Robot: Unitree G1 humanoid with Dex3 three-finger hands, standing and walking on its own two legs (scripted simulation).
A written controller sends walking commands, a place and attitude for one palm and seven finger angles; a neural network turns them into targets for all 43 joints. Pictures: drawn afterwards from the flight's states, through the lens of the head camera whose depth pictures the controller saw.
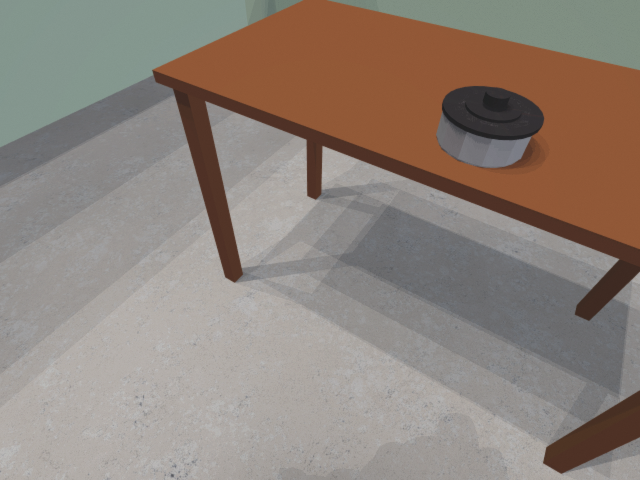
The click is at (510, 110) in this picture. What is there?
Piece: lid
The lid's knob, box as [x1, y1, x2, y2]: [483, 87, 510, 107]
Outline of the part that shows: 486,90 483,98 483,102 485,104 492,107 503,107 506,105 510,95 508,91 497,87 491,87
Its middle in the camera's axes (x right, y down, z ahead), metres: +0.31 -0.24 +0.67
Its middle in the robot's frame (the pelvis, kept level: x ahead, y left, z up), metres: +0.70 -0.26 +0.15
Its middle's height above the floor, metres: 0.93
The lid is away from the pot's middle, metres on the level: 0.00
